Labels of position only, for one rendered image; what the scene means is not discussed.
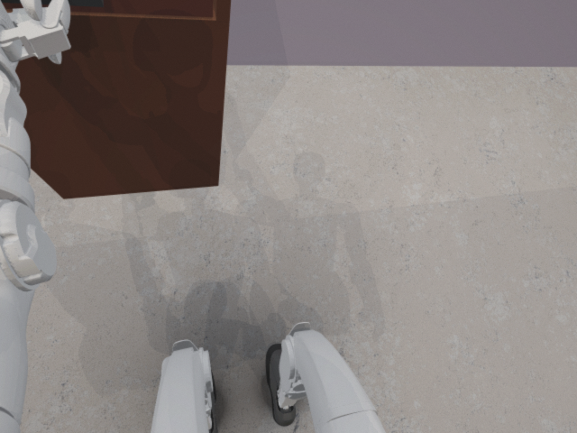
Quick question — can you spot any robot left upper arm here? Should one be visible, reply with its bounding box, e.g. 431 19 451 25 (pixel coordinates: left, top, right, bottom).
0 199 57 433

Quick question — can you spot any robot left forearm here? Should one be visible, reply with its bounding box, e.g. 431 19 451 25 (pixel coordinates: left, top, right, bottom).
0 53 35 214

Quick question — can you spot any left robot hand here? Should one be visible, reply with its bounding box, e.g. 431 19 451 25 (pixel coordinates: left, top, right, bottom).
0 0 71 71

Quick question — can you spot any right robot thigh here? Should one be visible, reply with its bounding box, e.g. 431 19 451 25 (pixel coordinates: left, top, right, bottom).
281 330 386 433

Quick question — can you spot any robot right shin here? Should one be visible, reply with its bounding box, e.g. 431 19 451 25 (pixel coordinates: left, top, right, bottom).
277 322 311 408

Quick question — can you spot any cabinet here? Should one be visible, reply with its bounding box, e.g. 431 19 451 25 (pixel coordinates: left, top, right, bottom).
5 0 231 199

